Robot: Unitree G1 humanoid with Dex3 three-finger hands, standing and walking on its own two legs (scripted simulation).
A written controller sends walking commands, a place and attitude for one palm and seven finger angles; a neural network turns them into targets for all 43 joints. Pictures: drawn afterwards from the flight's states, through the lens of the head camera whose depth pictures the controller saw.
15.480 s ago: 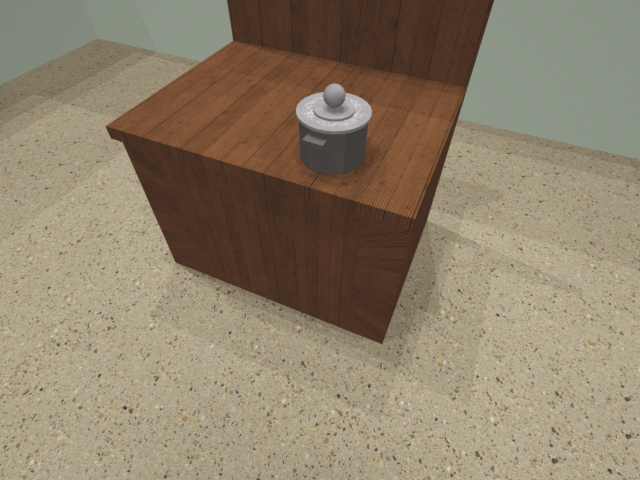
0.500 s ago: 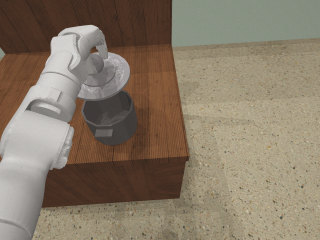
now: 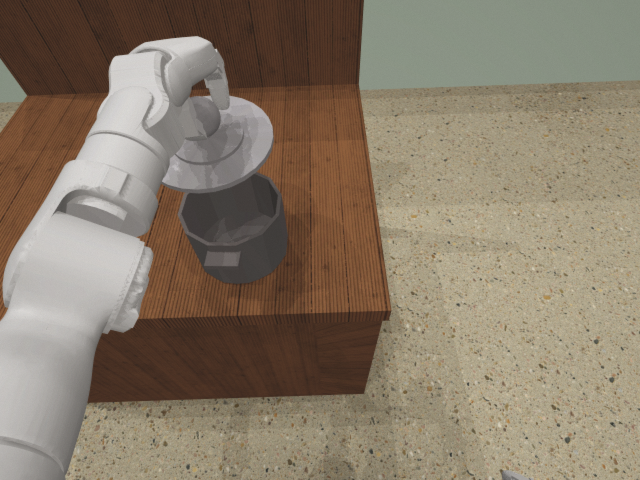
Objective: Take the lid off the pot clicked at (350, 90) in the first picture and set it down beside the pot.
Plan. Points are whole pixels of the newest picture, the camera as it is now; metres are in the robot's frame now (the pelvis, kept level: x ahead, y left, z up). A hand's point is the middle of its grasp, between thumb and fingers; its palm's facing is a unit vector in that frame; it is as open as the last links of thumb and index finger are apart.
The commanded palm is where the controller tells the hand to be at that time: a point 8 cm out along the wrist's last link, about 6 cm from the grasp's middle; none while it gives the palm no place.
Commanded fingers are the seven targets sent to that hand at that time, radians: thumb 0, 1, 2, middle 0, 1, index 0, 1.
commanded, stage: move the lid sideways beside the pot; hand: left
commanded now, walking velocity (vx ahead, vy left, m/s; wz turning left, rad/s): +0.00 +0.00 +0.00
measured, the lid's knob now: (200, 117) +0.54 +0.12 +0.16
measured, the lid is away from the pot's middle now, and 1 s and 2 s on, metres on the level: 0.01 0.13 0.23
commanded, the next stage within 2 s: lower the lid onto the table in 2.00 s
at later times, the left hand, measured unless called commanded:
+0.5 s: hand (137, 111) +0.51 +0.18 +0.20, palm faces -0.31 -0.06 -0.95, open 8.0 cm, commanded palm +0.51 +0.18 +0.26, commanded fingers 0.00 0.67 0.94 -0.76 -1.08 -0.74 -1.09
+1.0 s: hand (86, 120) +0.50 +0.24 +0.19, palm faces -0.34 -0.07 -0.94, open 8.1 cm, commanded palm +0.52 +0.24 +0.26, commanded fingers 0.00 0.67 0.94 -0.76 -1.08 -0.74 -1.09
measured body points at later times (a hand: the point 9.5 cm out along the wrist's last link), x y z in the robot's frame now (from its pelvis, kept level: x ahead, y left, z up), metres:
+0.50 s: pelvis +0.00 +0.00 +0.00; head +0.05 -0.01 +0.45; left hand +0.52 +0.18 +0.25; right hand +0.03 -0.28 -0.13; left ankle -0.01 +0.09 -0.74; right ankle -0.03 -0.13 -0.74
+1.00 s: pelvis +0.00 +0.01 +0.00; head +0.07 +0.00 +0.44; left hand +0.52 +0.24 +0.24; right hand +0.03 -0.28 -0.13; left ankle -0.01 +0.09 -0.74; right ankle -0.03 -0.13 -0.74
